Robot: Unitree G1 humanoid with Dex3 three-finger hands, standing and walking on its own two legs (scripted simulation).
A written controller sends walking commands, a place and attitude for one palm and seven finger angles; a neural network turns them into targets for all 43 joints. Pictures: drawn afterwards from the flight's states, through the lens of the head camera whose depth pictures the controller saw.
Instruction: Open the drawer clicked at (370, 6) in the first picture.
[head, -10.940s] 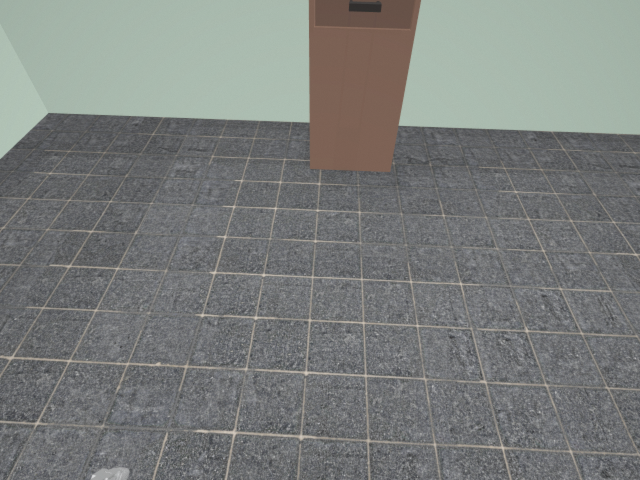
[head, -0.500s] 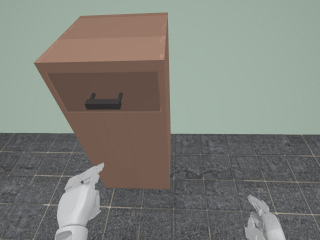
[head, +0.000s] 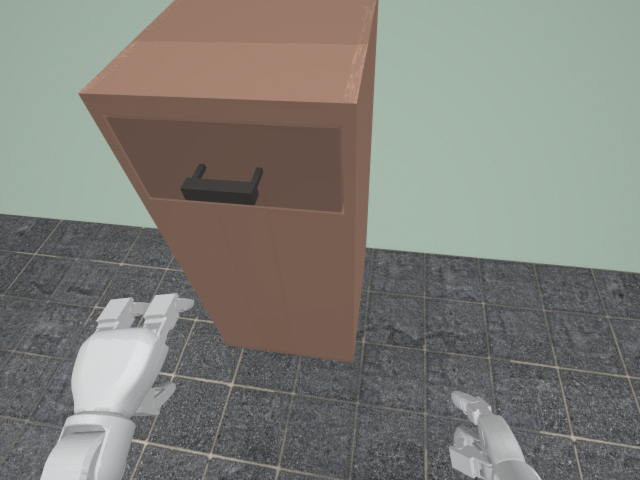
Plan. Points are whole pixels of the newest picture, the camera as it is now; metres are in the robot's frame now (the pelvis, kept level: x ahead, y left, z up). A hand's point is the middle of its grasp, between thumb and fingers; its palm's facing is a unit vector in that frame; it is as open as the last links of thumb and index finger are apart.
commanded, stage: raise the hand with hooked fingers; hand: left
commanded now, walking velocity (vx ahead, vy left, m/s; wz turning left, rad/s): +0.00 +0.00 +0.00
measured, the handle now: (224, 181) +0.53 +0.24 +0.05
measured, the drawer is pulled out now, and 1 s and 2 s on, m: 0.00 0.00 0.00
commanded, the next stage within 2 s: move the hooked fingers above the handle in 1.10 s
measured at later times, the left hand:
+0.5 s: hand (114, 284) +0.28 +0.27 +0.13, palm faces +0.10 -0.08 -0.99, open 13.5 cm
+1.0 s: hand (103, 271) +0.28 +0.27 +0.15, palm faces +0.02 -0.09 -1.00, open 13.8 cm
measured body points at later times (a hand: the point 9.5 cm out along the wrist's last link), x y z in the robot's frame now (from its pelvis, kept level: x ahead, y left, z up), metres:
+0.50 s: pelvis +0.00 +0.03 +0.02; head +0.01 +0.00 +0.47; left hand +0.27 +0.27 +0.18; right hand +0.22 -0.18 -0.07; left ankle -0.02 +0.14 -0.71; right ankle -0.02 -0.09 -0.71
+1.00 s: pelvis -0.02 +0.03 +0.03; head +0.00 +0.00 +0.48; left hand +0.27 +0.27 +0.20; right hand +0.16 -0.20 -0.09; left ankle -0.02 +0.14 -0.71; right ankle -0.02 -0.09 -0.71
